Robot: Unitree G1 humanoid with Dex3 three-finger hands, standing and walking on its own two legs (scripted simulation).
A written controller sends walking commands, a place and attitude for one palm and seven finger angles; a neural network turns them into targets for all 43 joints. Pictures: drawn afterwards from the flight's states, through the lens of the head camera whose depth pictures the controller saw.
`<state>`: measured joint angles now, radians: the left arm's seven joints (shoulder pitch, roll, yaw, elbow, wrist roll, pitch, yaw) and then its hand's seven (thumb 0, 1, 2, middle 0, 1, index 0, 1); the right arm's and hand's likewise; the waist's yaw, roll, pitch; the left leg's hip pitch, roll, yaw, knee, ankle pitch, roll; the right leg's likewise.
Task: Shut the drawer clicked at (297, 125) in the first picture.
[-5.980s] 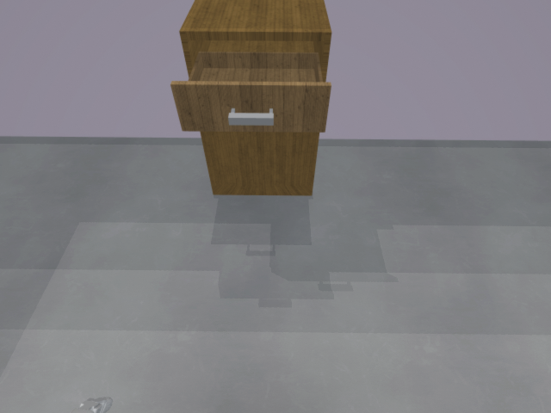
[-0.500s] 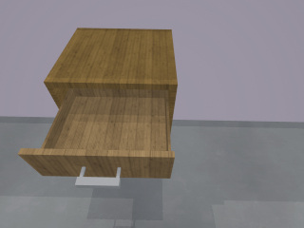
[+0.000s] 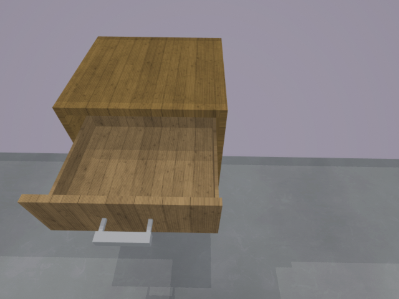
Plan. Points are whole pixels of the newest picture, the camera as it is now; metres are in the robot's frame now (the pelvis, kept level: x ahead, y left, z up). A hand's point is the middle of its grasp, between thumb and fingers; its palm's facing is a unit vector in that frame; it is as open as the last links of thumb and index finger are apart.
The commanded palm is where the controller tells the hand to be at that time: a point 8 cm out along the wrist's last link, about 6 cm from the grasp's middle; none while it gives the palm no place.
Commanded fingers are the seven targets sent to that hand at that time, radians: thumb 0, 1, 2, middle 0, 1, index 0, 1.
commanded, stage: look again from close up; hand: left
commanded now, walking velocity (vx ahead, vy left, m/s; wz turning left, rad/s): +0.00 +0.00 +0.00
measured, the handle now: (125, 230) +0.28 +0.20 -0.09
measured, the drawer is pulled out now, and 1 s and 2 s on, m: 0.28 0.27 0.27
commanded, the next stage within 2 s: raise the hand and make a fist in 0.26 s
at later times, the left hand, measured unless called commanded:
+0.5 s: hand out of the picture +0.11 +0.20 -0.09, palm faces +0.24 -0.95 -0.22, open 7.1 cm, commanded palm +0.08 +0.22 -0.07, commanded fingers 0.00 0.90 0.90 -0.36 -0.47 -0.36 -0.47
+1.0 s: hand out of the picture +0.12 +0.15 -0.04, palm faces +0.00 -1.00 -0.01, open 4.8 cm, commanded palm +0.08 +0.21 -0.04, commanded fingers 0.00 0.90 0.90 -0.86 -1.01 -0.86 -1.01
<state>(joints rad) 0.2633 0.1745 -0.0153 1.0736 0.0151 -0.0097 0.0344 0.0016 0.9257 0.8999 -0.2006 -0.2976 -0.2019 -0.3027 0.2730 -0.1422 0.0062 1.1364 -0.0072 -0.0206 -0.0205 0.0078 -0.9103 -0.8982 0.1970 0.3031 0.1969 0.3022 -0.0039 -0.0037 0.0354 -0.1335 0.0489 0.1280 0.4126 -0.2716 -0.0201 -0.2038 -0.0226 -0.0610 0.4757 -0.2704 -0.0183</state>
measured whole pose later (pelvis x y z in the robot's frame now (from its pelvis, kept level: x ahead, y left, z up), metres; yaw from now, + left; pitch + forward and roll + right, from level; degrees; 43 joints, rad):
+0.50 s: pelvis -0.01 +0.00 -0.01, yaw +3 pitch +1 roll +0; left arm 0.48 0.18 0.00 0.31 -0.13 -0.03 0.11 0.04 0.97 0.90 -0.23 -0.33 -0.23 -0.33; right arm 0.35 -0.21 -0.01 0.93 0.03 -0.23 -0.07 0.02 -0.92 -0.90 0.20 0.30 0.20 0.30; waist -0.02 0.03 0.00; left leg -0.24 0.04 0.08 0.53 -0.30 -0.01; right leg -0.27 -0.05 -0.11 0.55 -0.30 -0.01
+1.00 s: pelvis -0.06 -0.01 -0.10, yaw +5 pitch +14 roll -1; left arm 0.51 0.16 0.00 -0.18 -0.19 -0.40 -0.24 0.01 0.90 0.90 -0.66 -0.80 -0.67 -0.81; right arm 0.14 -0.16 0.03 0.48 0.03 -0.21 -0.02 0.02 -0.90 -0.90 0.20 0.30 0.20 0.30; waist 0.04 0.02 -0.12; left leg -0.93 0.06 -0.01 1.21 -0.53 -0.02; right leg -0.91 -0.07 -0.16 1.18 -0.52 -0.04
